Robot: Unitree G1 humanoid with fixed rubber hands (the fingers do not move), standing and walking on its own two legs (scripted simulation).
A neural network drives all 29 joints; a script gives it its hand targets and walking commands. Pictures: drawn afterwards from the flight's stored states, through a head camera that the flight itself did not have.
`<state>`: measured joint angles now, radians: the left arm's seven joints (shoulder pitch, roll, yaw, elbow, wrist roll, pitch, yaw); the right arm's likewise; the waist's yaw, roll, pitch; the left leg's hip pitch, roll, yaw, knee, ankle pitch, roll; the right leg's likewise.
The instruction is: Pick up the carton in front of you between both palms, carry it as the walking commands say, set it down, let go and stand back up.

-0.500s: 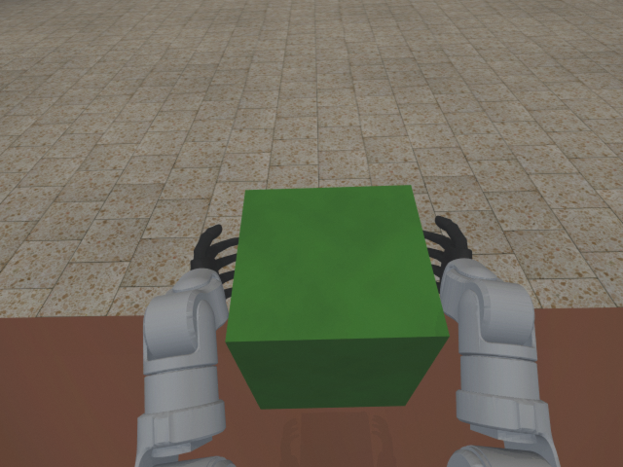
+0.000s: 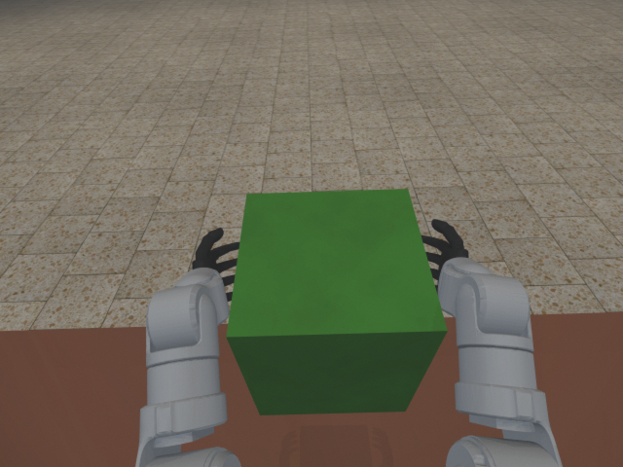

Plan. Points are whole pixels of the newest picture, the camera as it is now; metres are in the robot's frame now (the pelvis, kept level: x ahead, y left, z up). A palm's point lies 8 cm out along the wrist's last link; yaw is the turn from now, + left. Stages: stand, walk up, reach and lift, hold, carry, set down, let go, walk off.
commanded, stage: carry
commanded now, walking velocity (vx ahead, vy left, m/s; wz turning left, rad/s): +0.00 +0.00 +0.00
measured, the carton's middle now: (330, 308) +0.33 +0.00 +0.05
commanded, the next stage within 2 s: none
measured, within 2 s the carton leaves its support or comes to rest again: neither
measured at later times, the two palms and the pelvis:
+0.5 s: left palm (211, 284) +0.32 +0.14 +0.12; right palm (454, 275) +0.32 -0.16 +0.12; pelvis +0.00 +0.00 +0.00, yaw +0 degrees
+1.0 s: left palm (212, 284) +0.32 +0.14 +0.12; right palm (455, 274) +0.32 -0.16 +0.12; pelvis +0.00 +0.00 +0.00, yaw +0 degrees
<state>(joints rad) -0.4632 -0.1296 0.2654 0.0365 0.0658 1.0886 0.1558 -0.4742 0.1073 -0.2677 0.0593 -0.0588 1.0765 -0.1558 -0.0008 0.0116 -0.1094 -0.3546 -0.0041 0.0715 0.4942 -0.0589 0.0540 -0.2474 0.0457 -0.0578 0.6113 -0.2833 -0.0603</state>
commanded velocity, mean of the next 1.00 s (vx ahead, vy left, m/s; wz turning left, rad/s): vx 0.00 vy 0.00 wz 0.00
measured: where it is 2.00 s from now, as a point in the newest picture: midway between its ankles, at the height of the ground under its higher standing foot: outside the picture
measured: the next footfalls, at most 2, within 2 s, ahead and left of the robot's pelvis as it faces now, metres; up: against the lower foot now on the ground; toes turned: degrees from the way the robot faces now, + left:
none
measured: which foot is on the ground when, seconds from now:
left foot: down 0.00-1.00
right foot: down 0.00-1.00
